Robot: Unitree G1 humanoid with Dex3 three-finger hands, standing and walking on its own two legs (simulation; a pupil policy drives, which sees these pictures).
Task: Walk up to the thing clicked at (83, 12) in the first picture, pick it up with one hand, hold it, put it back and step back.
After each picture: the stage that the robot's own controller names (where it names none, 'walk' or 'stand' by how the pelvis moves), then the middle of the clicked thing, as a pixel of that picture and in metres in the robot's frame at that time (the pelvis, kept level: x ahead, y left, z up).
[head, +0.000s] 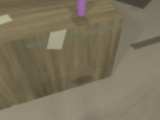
stand; (81, 6) +1.07 +0.05 -0.03
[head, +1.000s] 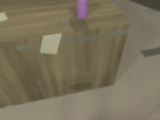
rise first; (82, 7) +0.96 +0.07 -0.01
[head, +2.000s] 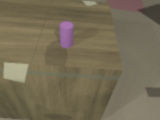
rise first; (66, 35) +0.65 +0.17 -0.01
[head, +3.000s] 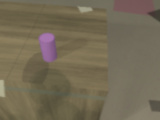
stand; (48, 47) +0.56 +0.19 +0.00
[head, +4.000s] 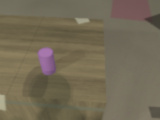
stand; (47, 61) +0.53 +0.20 -0.03
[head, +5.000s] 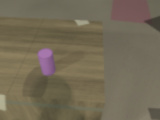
stand; (47, 62) +0.53 +0.20 -0.04
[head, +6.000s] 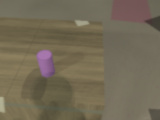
stand; (46, 63) +0.52 +0.20 -0.04
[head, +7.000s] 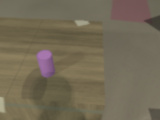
stand; (46, 64) +0.52 +0.20 -0.04
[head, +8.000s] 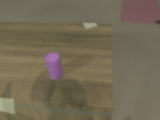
rise first; (54, 66) +0.51 +0.19 -0.03
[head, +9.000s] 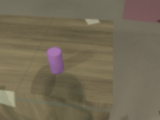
go down; (55, 60) +0.53 +0.19 -0.03
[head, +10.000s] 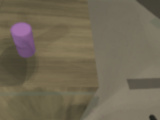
go down; (24, 40) +0.53 +0.18 +0.01
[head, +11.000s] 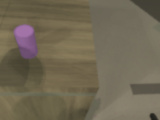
approach; (26, 42) +0.53 +0.18 +0.02
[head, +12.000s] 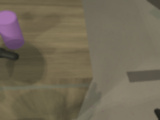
close in; (10, 31) +0.54 +0.20 +0.05
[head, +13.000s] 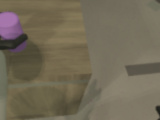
lift; (12, 33) +0.52 +0.18 +0.05
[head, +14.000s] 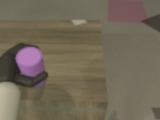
lift; (32, 68) +0.35 +0.16 +0.16
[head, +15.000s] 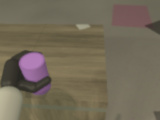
hold; (36, 74) +0.32 +0.16 +0.16
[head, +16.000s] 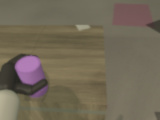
hold; (33, 77) +0.32 +0.17 +0.14
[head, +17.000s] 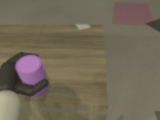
hold; (33, 76) +0.32 +0.16 +0.15
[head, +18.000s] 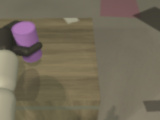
crouch; (28, 42) +0.44 +0.17 +0.17
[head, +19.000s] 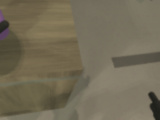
lower; out of the picture +0.55 +0.19 +0.05
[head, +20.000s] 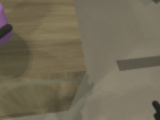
lower; out of the picture +0.54 +0.19 +0.06
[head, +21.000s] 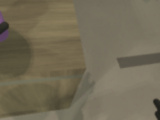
lower; out of the picture +0.54 +0.20 +0.06
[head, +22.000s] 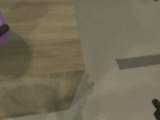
lower; out of the picture +0.54 +0.20 +0.06
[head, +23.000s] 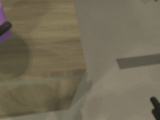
loosen; out of the picture +0.54 +0.19 +0.06
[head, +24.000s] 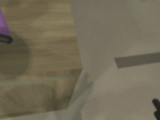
withdraw; out of the picture +0.54 +0.19 +0.06
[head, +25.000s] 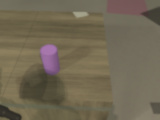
sink last; (50, 60) +0.50 +0.16 +0.01
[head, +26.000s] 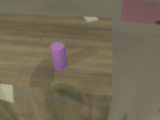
stand; (58, 56) +0.55 +0.17 +0.01
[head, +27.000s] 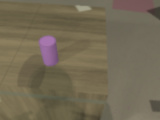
stand; (49, 51) +0.52 +0.18 +0.02
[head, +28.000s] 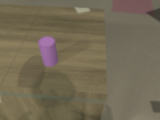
stand; (48, 52) +0.53 +0.18 +0.02
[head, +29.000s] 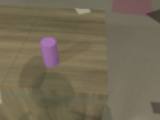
stand; (49, 52) +0.53 +0.17 +0.02
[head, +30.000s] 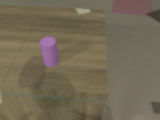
stand; (49, 52) +0.53 +0.18 +0.02
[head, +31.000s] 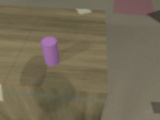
stand; (50, 51) +0.53 +0.18 +0.02
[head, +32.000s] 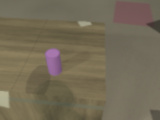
walk; (53, 62) +0.54 +0.17 -0.03
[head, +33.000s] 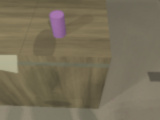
walk; (58, 24) +0.67 +0.16 -0.02
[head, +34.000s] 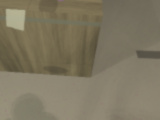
walk; out of the picture +0.96 +0.18 -0.01
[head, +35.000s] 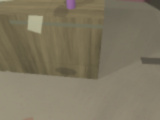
stand; out of the picture +1.14 +0.17 -0.02
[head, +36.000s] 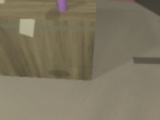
stand; (62, 2) +1.13 +0.20 -0.04
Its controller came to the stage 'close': yes
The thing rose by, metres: 0.21
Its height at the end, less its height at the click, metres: +0.00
